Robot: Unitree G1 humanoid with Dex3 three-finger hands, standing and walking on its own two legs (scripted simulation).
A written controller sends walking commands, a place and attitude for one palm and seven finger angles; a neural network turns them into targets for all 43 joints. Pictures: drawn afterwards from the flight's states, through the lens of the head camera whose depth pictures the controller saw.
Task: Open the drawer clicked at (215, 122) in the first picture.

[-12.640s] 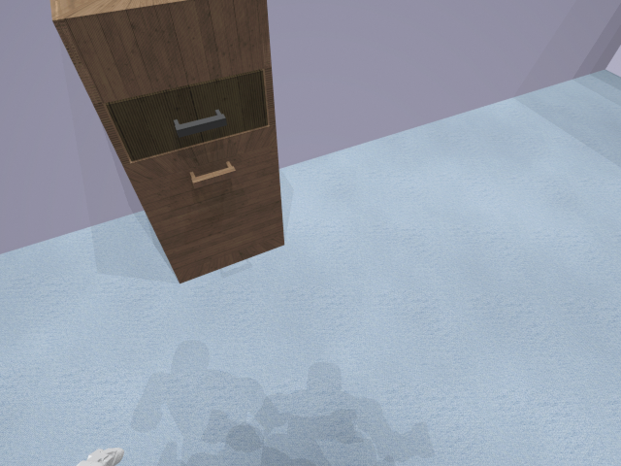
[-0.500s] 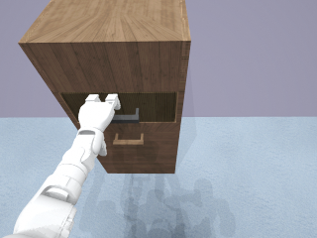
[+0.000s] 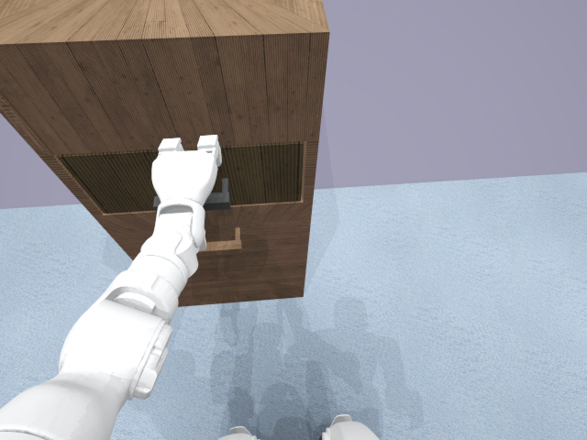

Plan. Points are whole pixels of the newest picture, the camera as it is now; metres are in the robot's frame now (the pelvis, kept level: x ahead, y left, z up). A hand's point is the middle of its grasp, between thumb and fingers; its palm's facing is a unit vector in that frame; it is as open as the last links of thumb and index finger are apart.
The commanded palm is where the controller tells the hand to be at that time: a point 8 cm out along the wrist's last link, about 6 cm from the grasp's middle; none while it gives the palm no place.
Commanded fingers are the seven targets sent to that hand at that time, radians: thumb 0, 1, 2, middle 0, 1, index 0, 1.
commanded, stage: move the hooked fingers above the handle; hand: left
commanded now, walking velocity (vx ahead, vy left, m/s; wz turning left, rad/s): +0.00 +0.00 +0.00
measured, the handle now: (193, 193) +0.52 +0.14 -0.05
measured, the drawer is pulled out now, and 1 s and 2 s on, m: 0.00 0.00 0.00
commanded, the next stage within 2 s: lower the fingers behind the handle in 0.60 s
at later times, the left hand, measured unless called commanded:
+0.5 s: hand (187, 201) +0.47 +0.14 -0.01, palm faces -0.02 -0.03 -1.00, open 13.8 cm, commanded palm +0.46 +0.14 +0.06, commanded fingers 0.00 -0.50 0.30 -0.30 -1.20 -0.30 -1.20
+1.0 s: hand (188, 199) +0.48 +0.14 -0.01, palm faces +0.00 -0.02 -1.00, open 13.7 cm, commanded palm +0.46 +0.14 +0.03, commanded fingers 0.00 -0.50 0.30 -0.30 -1.20 -0.30 -1.20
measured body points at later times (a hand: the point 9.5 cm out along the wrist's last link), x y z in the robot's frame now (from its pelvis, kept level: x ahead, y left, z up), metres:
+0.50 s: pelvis -0.01 +0.01 -0.01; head +0.10 +0.00 +0.43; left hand +0.47 +0.14 +0.05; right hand +0.01 -0.26 -0.14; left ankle -0.01 +0.08 -0.70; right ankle +0.00 -0.11 -0.70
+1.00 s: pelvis +0.00 +0.00 -0.01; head +0.10 +0.00 +0.43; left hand +0.47 +0.14 +0.05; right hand +0.03 -0.26 -0.14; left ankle -0.01 +0.08 -0.70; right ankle +0.00 -0.11 -0.70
